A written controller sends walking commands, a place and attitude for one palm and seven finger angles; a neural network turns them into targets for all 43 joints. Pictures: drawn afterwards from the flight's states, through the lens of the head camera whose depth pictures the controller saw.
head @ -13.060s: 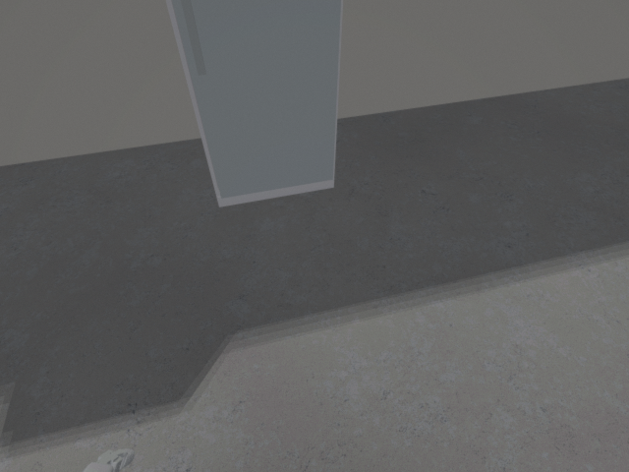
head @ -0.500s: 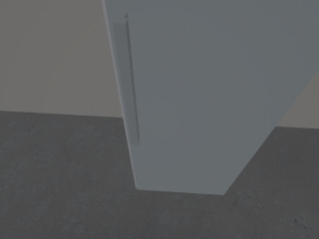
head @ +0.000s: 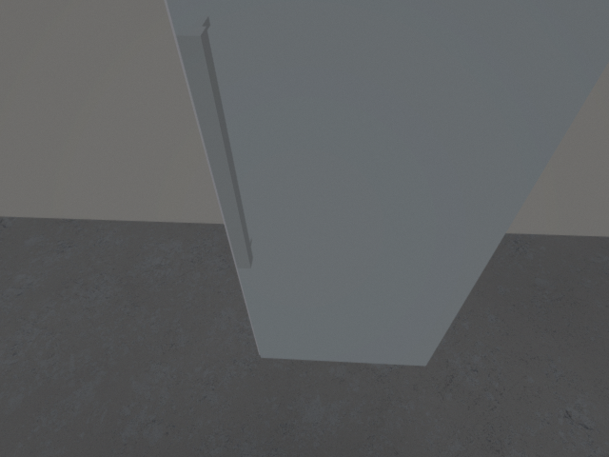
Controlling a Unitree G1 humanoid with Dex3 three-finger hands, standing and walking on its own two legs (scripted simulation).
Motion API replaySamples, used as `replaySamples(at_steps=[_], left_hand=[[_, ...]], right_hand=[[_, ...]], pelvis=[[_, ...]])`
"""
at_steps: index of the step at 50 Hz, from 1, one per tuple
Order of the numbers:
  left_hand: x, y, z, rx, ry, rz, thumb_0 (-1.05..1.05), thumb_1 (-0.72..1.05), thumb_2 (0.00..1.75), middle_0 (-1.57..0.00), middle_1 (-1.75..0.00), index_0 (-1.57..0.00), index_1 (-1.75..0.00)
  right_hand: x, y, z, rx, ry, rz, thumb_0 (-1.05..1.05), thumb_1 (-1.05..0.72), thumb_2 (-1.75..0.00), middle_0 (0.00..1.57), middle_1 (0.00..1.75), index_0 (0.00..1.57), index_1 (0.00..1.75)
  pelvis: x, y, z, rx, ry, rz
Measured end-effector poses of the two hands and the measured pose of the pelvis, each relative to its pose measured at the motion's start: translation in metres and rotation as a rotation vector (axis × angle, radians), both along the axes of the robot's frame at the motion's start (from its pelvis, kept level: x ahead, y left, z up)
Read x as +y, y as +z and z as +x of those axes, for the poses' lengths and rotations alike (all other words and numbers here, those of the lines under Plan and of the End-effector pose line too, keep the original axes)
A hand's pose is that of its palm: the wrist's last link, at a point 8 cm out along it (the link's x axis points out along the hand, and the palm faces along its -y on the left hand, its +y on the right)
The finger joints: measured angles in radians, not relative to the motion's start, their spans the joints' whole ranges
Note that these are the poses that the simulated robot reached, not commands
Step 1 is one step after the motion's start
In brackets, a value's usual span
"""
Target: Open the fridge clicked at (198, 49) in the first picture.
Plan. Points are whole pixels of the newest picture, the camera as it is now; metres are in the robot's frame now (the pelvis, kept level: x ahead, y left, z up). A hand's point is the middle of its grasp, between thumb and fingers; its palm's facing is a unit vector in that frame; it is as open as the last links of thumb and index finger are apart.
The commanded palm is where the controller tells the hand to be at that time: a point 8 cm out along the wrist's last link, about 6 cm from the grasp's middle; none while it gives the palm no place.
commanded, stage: look again from close up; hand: left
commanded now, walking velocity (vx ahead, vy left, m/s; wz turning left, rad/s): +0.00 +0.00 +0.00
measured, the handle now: (228, 170) +0.49 +0.14 +0.12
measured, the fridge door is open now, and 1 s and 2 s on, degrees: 0 0 0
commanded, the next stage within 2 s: raise the hand to about handle height in 0.64 s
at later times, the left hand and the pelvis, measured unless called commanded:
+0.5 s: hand out of the picture +0.00 +0.16 -0.17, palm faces +0.02 -0.98 -0.19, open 7.4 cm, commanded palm none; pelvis +0.01 -0.01 +0.00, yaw +0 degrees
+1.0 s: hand (187, 376) +0.22 +0.17 +0.00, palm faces +0.13 -0.99 -0.06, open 7.8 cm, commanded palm +0.12 +0.23 -0.04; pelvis -0.02 -0.02 -0.02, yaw +1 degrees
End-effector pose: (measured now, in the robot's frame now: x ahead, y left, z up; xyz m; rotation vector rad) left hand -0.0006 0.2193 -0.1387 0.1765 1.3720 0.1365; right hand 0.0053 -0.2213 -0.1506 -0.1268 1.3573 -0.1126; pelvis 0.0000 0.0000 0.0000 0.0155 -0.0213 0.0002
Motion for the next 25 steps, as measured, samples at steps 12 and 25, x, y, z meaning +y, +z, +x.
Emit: replaySamples(at_steps=[12,25], left_hand=[[-0.015,-0.004,-0.007,0.031,0.022,-0.027,0.0,0.91,0.89,-0.2,-0.3,-0.2,-0.3],[-0.013,-0.002,-0.001,0.023,0.029,-0.014,0.0,0.91,0.89,-0.2,-0.3,-0.2,-0.3]], right_hand=[[-0.013,0.006,0.007,0.019,0.007,-0.025,0.01,-0.91,-0.9,0.2,0.3,0.2,0.3],[-0.017,0.007,0.015,0.014,0.008,-0.031,0.01,-0.92,-0.9,0.2,0.3,0.2,0.3]], pelvis=[[-0.012,0.002,0.005,0.006,0.002,-0.005],[-0.015,0.003,0.009,0.001,0.003,-0.005]])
